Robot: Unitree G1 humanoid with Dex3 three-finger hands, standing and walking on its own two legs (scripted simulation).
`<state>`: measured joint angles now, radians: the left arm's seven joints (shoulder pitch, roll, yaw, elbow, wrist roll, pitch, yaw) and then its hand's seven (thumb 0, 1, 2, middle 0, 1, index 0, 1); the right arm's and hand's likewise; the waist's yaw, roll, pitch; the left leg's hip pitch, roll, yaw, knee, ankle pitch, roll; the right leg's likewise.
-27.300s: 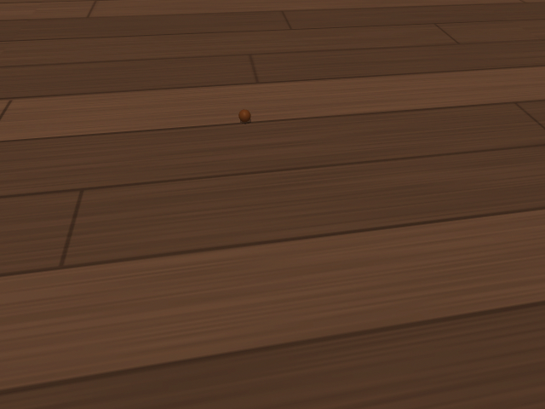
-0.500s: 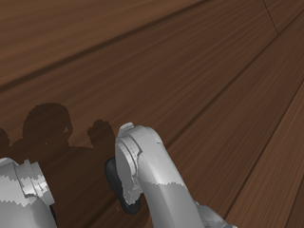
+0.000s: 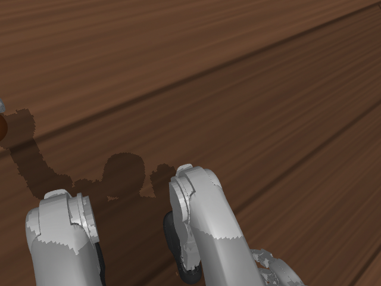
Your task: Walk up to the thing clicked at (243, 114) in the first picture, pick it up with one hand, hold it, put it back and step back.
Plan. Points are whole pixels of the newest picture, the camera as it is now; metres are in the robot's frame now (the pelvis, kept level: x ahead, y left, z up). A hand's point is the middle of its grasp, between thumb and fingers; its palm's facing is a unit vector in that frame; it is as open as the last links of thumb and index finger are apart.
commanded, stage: settle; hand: left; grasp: from above
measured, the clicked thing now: out of the picture +0.47 +0.32 -0.20
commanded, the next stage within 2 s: lift in 0.22 s
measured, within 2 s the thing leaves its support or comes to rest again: neither
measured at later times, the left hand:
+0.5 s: hand out of the picture +0.45 +0.32 -0.11, palm faces -0.44 -0.11 -0.89, open 9.5 cm
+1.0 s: hand out of the picture +0.38 +0.32 +0.04, palm faces -0.41 -0.13 -0.90, open 9.6 cm
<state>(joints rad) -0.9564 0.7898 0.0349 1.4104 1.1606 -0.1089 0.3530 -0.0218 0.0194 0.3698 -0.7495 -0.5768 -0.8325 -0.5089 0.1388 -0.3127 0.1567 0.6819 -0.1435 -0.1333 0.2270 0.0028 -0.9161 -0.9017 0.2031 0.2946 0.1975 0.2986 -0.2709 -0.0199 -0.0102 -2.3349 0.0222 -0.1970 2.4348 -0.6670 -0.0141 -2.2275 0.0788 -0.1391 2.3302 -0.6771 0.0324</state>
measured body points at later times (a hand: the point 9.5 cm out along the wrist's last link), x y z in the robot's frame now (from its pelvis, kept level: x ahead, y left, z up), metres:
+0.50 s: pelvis +0.00 +0.00 +0.03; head +0.22 +0.08 +0.41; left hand +0.47 +0.32 -0.06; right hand +0.06 -0.27 -0.07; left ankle +0.08 +0.13 -0.29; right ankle +0.10 -0.11 -0.29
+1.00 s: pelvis -0.01 +0.00 +0.14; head +0.17 +0.06 +0.55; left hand +0.40 +0.33 +0.09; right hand +0.13 -0.25 +0.02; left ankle +0.08 +0.13 -0.29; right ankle +0.10 -0.11 -0.29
